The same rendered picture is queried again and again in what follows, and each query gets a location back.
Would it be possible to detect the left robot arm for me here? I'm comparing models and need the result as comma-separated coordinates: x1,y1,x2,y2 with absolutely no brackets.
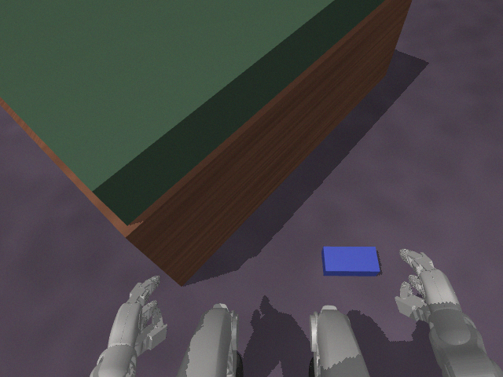
90,345,138,377

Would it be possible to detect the bed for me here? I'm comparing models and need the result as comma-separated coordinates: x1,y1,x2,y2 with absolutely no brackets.
0,0,412,287

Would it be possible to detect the right robot arm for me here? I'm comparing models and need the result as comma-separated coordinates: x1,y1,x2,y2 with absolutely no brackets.
428,309,503,377

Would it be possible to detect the left robot hand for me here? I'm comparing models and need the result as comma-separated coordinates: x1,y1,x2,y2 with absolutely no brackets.
108,276,167,357

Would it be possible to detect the carton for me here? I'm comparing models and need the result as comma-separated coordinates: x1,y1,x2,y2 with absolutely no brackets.
321,247,380,276

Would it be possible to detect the right robot hand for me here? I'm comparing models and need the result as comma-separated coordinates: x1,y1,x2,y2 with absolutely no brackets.
395,249,462,323

